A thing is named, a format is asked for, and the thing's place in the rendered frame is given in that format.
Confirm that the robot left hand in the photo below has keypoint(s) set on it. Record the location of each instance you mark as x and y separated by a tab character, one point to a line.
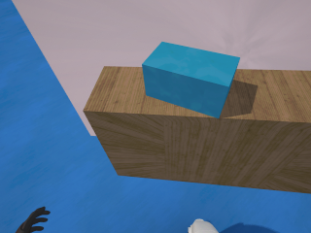
27	227

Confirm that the pedestal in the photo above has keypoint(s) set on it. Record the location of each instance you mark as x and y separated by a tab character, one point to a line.
261	140

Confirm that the right robot thigh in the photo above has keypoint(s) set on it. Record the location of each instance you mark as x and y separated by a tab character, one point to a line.
202	226

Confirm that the carton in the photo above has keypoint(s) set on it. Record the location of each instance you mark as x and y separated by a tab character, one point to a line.
195	79

